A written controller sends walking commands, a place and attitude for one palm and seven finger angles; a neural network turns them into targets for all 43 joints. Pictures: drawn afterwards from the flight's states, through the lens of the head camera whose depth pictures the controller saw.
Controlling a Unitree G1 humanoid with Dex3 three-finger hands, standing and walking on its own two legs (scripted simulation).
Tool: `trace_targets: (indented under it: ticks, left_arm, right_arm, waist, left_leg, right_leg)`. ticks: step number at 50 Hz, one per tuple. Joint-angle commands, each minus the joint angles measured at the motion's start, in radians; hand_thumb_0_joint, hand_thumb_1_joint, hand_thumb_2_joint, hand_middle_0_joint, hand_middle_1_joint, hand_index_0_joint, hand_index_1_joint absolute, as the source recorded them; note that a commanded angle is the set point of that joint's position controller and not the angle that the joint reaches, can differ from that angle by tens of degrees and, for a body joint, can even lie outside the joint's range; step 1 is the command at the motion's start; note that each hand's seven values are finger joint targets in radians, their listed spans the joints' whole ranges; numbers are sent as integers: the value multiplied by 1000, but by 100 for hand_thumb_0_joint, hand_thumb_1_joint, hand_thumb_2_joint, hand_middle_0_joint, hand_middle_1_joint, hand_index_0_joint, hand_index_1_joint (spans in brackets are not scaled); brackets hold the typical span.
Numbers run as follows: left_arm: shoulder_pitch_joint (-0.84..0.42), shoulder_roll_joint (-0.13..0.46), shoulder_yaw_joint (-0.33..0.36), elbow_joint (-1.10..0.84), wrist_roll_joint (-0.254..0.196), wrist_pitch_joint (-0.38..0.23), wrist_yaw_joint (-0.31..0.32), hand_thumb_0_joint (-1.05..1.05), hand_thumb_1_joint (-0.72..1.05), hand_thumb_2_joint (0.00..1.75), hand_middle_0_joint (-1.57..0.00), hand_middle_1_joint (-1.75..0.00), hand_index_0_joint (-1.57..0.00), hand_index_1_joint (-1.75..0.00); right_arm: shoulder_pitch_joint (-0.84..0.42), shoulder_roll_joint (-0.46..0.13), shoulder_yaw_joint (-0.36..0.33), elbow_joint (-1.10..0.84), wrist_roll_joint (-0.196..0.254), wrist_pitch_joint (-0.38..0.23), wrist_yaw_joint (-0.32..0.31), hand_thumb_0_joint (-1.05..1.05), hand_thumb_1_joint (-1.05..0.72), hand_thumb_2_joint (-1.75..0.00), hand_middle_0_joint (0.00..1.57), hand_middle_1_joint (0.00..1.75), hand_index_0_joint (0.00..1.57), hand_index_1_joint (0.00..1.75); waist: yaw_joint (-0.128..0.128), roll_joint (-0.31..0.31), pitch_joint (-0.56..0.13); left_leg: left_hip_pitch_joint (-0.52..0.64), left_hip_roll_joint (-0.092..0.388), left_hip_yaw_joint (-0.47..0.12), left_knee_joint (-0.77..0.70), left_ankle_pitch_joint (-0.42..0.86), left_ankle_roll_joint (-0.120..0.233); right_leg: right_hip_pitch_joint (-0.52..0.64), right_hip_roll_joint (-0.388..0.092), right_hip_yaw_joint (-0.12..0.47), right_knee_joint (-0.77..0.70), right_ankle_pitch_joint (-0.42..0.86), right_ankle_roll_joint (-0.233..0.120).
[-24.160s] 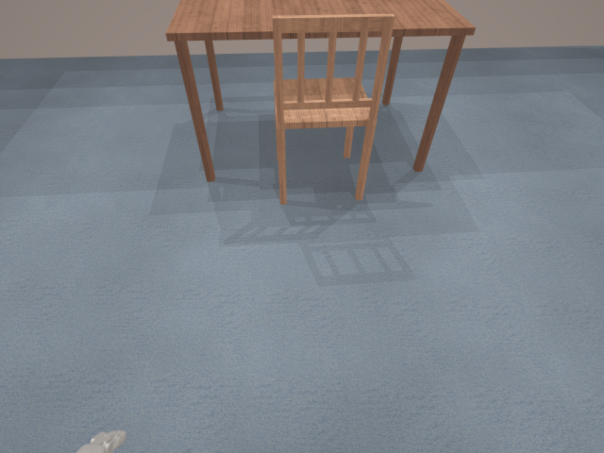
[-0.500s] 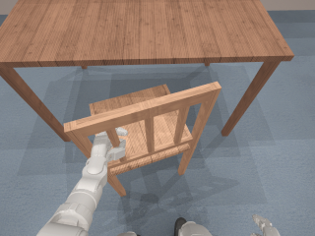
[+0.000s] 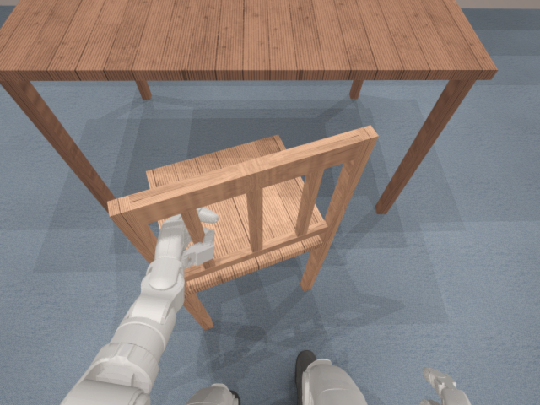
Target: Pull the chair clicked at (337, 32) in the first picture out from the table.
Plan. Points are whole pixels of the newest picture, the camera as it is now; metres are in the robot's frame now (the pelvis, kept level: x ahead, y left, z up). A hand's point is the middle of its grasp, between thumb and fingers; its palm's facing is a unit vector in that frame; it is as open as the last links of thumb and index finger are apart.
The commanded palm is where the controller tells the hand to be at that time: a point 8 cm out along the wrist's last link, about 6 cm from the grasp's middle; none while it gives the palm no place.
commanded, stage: step backward, pulling the chair out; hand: left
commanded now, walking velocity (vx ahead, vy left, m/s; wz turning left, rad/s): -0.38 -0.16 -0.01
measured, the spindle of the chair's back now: (255, 221) +0.43 +0.02 -0.10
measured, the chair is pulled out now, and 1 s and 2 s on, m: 0.19 0.39 0.59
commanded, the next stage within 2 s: stop walking, hand still on the chair in 1.20 s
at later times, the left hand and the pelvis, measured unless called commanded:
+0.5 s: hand (194, 302) +0.27 +0.11 -0.05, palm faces -0.03 -0.99 -0.15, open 5.4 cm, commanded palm +0.24 +0.16 -0.05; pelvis -0.10 +0.01 +0.00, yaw -2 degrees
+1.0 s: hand (184, 376) +0.17 +0.12 -0.05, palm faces +0.01 -0.99 -0.16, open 5.3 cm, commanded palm +0.14 +0.17 -0.05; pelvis -0.20 +0.00 +0.00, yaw -2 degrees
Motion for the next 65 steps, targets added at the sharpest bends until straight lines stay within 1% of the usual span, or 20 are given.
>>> trace_targets:
  ticks: [1,5,13,16,19,22,24,25,29,35,37,39,42,46,49,54,59,61,62,65]
  left_arm:
    - [-263,92,-47,-292,32,-61,-28,0,90,90,-50,-145,-50,-145]
    - [-295,96,-34,-208,55,-87,-25,0,90,90,-50,-145,-50,-145]
    - [-276,230,41,-119,58,-120,-29,0,90,90,-50,-145,-50,-145]
    - [-227,236,52,-135,48,-110,-34,0,90,90,-50,-145,-50,-145]
    - [-177,212,51,-161,42,-92,-29,0,90,90,-50,-145,-50,-145]
    - [-197,168,6,-253,41,-95,-29,0,90,90,-50,-145,-50,-145]
    - [-213,120,-25,-271,25,-89,-31,0,90,90,-50,-145,-50,-145]
    - [-247,121,-26,-301,29,-86,-29,0,90,90,-50,-145,-50,-145]
    - [-239,143,-10,-235,35,-101,-19,0,90,90,-50,-145,-50,-145]
    - [-251,203,28,-158,61,-143,-45,0,90,90,-50,-145,-50,-145]
    - [-194,277,84,-130,62,-149,-57,0,90,90,-50,-145,-50,-145]
    - [-250,314,118,-110,51,-136,-51,0,90,90,-50,-145,-50,-145]
    - [-283,254,92,-172,62,-123,-48,0,90,90,-50,-145,-50,-145]
    - [-229,252,92,-139,53,-93,-17,0,90,90,-50,-145,-50,-145]
    - [-241,178,48,-185,44,-76,-23,0,90,90,-50,-145,-50,-145]
    - [-206,151,33,-285,51,-85,-44,0,90,90,-50,-145,-50,-145]
    - [-123,183,58,-265,43,-89,-59,0,90,90,-50,-145,-50,-145]
    - [-193,232,54,-261,49,-92,-56,0,90,90,-50,-145,-50,-145]
    - [-175,264,77,-202,40,-70,-55,0,90,90,-50,-145,-50,-145]
    - [-223,237,90,-185,31,-34,-40,0,90,90,-50,-145,-50,-145]
  right_arm:
    - [-53,-68,-29,-145,-21,-24,0,0,-90,-90,20,30,20,30]
    - [53,-96,-60,-70,-23,-59,11,0,-90,-90,20,30,20,30]
    - [20,-90,-68,-69,-14,-37,-17,0,-90,-90,20,30,20,30]
    - [-41,-77,-56,-109,-6,-26,-22,0,-90,-90,20,30,20,30]
    - [-39,-80,-44,-117,-6,-34,-25,0,-90,-90,20,30,20,30]
    - [-81,-113,-42,-146,-18,-40,-32,0,-90,-90,20,30,20,30]
    - [-104,-91,-42,-157,-22,-37,-13,0,-90,-90,20,30,20,30]
    - [-130,-81,-33,-162,-26,-44,-8,0,-90,-90,20,30,20,30]
    - [-26,-82,-43,-84,-30,-91,-6,0,-90,-90,20,30,20,30]
    - [6,-93,-52,-42,-40,-131,6,0,-90,-90,20,30,20,30]
    - [-5,-76,-59,-44,-37,-122,5,0,-90,-90,20,30,20,30]
    - [-78,-84,-71,-62,-6,-124,-13,0,-90,-90,20,30,20,30]
    - [-138,-43,-25,-51,-30,-136,-9,0,-90,-90,20,30,20,30]
    - [-47,-72,-23,-30,-13,-125,-33,0,-90,-90,20,30,20,30]
    - [-15,-114,-50,-60,-20,-99,-11,0,-90,-90,20,30,20,30]
    - [-12,-90,-54,-64,-39,-108,38,0,-90,-90,20,30,20,30]
    - [-20,-98,-60,-106,-21,-99,32,0,-90,-90,20,30,20,30]
    - [-28,-54,-42,-125,-3,-96,12,0,-90,-90,20,30,20,30]
    - [-40,-72,-47,-122,8,-92,1,0,-90,-90,20,30,20,30]
    - [-74,-61,-31,-95,-1,-90,-7,0,-90,-90,20,30,20,30]
  waist:
    - [60,265,-392]
    - [43,141,-458]
    - [38,33,-564]
    - [61,-100,-484]
    - [55,-170,-438]
    - [43,106,-398]
    - [64,306,-400]
    - [67,336,-363]
    - [60,192,-406]
    - [55,286,-436]
    - [62,96,-416]
    - [81,-315,-320]
    - [89,-29,-346]
    - [63,-60,-439]
    - [74,132,-464]
    - [63,313,-484]
    - [73,205,-443]
    - [46,-65,-447]
    - [67,-143,-430]
    - [81,-78,-411]
  left_leg:
    - [-9,351,-273,-306,193,154]
    - [361,284,-166,-20,820,79]
    - [128,110,-6,40,261,-37]
    - [45,57,-29,123,-124,-31]
    - [97,62,-38,21,-81,-19]
    - [150,222,-194,-255,175,64]
    - [11,357,-341,-427,-185,137]
    - [-50,381,-355,-465,-312,149]
    - [300,321,-227,-261,173,137]
    - [398,265,-147,-123,341,79]
    - [295,169,-52,9,196,15]
    - [61,16,-2,397,-174,-38]
    - [-98,39,-76,347,-198,-37]
    - [91,56,-16,-151,113,-29]
    - [390,321,-241,-125,941,126]
    - [514,347,-225,-101,1088,152]
    - [256,275,-148,-39,549,80]
    - [89,102,26,97,88,-23]
    - [14,41,4,266,-221,-42]
    - [-5,52,-82,417,-228,-37]
  right_leg:
    - [223,18,82,376,-328,-18]
    - [219,-2,80,-34,33,-29]
    - [490,-189,200,-54,661,-78]
    - [392,-260,229,-156,401,-101]
    - [325,-221,167,-168,202,-99]
    - [211,-7,49,49,-107,3]
    - [243,70,61,345,-384,-17]
    - [221,63,78,468,-408,-31]
    - [120,58,78,207,-429,-27]
    - [198,57,72,-145,-194,-30]
    - [254,-46,143,-255,16,-55]
    - [141,-278,317,-258,148,-149]
    - [388,-296,246,-106,518,-184]
    - [503,-211,175,44,574,-80]
    - [183,-17,98,187,-82,4]
    - [110,27,87,198,-350,-23]
    - [394,1,83,-149,-2,-22]
    - [475,-203,239,-193,413,-87]
    - [397,-315,293,-218,371,-163]
    - [340,-320,258,-181,246,-192]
